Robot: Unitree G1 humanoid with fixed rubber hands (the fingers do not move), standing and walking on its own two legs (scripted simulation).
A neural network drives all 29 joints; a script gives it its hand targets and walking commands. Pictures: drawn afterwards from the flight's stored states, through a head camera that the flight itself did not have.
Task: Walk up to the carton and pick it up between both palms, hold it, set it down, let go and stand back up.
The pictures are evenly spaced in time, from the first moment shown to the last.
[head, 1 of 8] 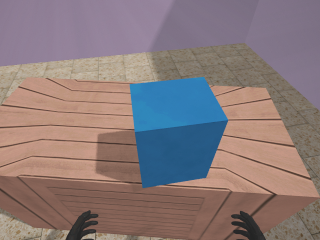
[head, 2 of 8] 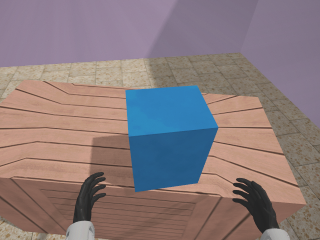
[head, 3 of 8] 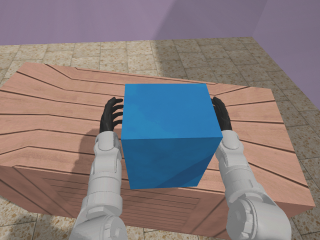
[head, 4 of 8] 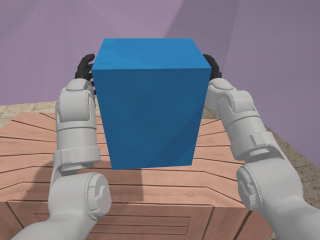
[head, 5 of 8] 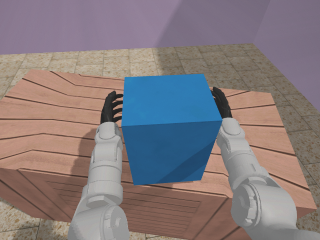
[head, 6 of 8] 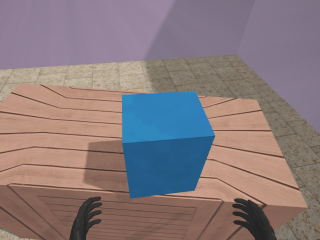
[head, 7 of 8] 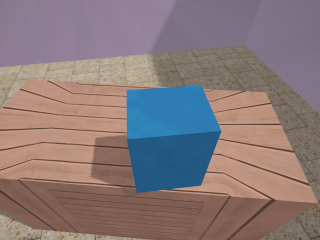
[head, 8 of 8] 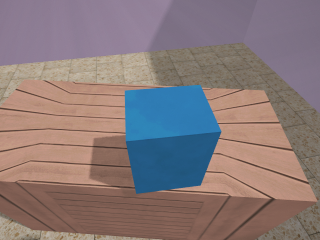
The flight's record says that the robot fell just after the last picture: no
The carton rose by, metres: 0.24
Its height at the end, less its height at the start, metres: +0.00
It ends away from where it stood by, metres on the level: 0.01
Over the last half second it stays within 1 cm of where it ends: yes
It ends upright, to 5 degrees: yes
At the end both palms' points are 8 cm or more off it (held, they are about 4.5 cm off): yes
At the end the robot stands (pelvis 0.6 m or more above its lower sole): yes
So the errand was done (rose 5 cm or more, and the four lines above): yes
